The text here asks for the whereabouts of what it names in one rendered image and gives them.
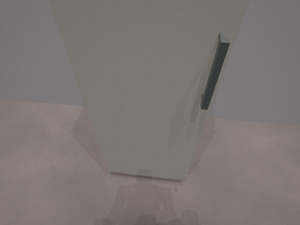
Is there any handle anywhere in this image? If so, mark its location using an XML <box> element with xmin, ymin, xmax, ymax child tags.
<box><xmin>201</xmin><ymin>32</ymin><xmax>230</xmax><ymax>110</ymax></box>

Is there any fridge door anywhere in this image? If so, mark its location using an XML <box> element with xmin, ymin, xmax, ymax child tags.
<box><xmin>48</xmin><ymin>0</ymin><xmax>247</xmax><ymax>181</ymax></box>

